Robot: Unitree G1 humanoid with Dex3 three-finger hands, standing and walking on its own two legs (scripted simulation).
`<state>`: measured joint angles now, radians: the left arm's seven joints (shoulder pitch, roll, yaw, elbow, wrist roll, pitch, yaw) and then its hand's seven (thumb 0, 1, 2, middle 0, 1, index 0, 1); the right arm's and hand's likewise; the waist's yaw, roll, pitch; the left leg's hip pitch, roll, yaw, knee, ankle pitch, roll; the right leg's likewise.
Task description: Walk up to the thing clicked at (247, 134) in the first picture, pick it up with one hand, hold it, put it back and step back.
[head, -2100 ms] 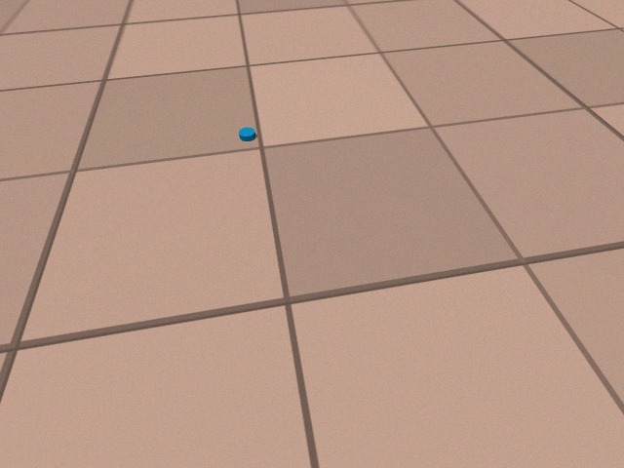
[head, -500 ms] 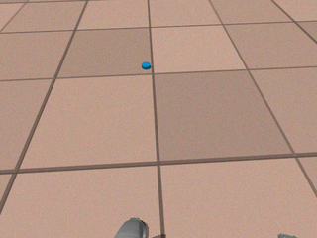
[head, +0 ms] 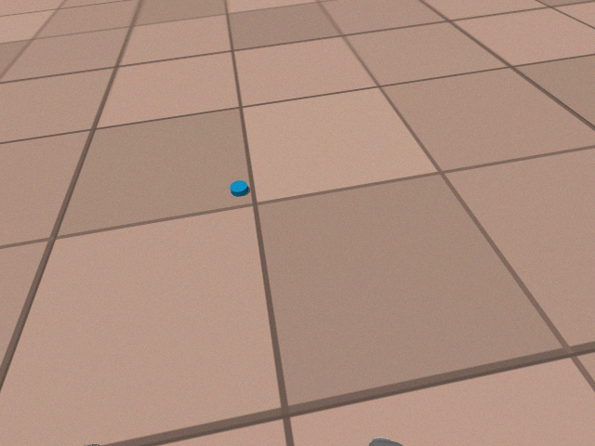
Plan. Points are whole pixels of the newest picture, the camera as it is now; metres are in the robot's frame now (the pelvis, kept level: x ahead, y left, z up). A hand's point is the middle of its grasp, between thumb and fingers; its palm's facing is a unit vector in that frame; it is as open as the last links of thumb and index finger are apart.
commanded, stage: walk up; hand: left
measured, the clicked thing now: (239, 188) +1.45 +0.32 -0.74
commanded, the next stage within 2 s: none
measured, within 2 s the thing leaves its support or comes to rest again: neither
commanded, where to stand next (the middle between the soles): +1.08 +0.01 m, yaw +1 degrees
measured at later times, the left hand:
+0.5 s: hand (152, 405) +0.24 +0.26 -0.14, palm faces +0.07 -0.93 -0.37, open 7.4 cm
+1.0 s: hand (193, 241) +0.56 +0.24 -0.12, palm faces -0.05 -0.91 -0.41, open 7.4 cm
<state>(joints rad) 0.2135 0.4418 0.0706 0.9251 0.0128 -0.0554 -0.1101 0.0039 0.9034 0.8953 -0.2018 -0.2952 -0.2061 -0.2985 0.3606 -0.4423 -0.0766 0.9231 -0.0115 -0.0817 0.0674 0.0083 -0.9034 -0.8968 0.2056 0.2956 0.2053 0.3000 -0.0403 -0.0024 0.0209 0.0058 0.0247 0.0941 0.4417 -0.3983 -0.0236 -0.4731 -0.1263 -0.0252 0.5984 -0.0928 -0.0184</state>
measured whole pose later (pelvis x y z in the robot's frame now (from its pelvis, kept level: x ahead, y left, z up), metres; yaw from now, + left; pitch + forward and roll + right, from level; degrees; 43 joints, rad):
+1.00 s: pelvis +0.47 -0.04 +0.00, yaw +0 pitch -2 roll +2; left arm 0.23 0.42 0.06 0.90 0.01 -0.06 -0.08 0.00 0.90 0.90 -0.20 -0.30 -0.21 -0.30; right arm 0.37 -0.43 -0.06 0.87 -0.01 -0.07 0.05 0.01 -0.90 -0.90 0.21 0.30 0.20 0.30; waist -0.04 0.02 0.07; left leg -0.04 0.03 0.11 0.53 -0.43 -0.01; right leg -0.41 -0.08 -0.04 0.56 -0.11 -0.02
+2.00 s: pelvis +0.81 -0.02 +0.00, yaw +1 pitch -3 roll +3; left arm 0.26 0.41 0.05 0.90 0.01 -0.06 -0.06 0.01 0.90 0.90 -0.20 -0.30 -0.21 -0.30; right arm 0.36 -0.41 -0.06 0.84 -0.01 -0.05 0.04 0.01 -0.90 -0.90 0.21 0.30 0.21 0.30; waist -0.03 0.00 0.10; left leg -0.08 0.00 0.12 0.52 -0.39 0.00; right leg -0.39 -0.07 -0.03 0.55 -0.12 -0.03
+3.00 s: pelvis +0.97 +0.02 +0.00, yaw -1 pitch -3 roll +1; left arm 0.20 0.37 0.01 0.99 0.01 -0.03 0.00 0.00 0.90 0.90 -0.20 -0.30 -0.21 -0.30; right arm 0.15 -0.37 -0.01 0.93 0.01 0.00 0.00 0.01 -0.91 -0.90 0.20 0.30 0.20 0.30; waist 0.01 0.04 0.12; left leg -0.29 0.03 0.08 0.65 -0.35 0.01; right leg -0.30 -0.02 -0.01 0.64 -0.28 0.00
